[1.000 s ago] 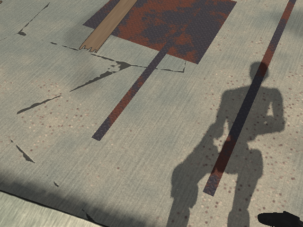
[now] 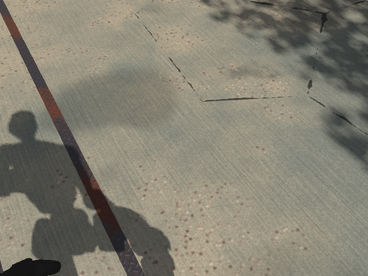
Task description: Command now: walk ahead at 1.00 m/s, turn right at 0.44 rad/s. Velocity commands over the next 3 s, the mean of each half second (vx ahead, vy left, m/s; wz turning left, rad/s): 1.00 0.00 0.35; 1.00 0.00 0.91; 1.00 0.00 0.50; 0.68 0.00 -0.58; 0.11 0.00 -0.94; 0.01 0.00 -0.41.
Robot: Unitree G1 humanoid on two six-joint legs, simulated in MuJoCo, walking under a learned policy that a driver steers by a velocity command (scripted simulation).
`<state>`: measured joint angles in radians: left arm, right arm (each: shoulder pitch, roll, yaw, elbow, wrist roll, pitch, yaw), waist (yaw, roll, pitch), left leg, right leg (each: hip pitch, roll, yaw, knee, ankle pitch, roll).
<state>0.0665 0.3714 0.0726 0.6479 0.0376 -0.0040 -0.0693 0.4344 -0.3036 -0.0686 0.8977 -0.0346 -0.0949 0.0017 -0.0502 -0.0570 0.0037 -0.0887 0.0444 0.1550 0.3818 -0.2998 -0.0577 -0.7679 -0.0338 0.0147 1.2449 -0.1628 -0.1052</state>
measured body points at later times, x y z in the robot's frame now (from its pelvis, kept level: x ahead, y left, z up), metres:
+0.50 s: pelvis +0.45 +0.00 -0.01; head +0.47 +0.00 +0.44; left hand +0.34 +0.26 -0.13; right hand +0.67 -0.23 -0.11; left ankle +0.59 +0.14 -0.66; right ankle +0.31 -0.10 -0.74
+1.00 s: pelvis +0.89 +0.15 -0.01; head +0.92 +0.17 +0.44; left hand +0.99 +0.47 -0.05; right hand +1.05 -0.11 -0.12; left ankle +0.71 +0.10 -0.73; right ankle +1.17 +0.13 -0.70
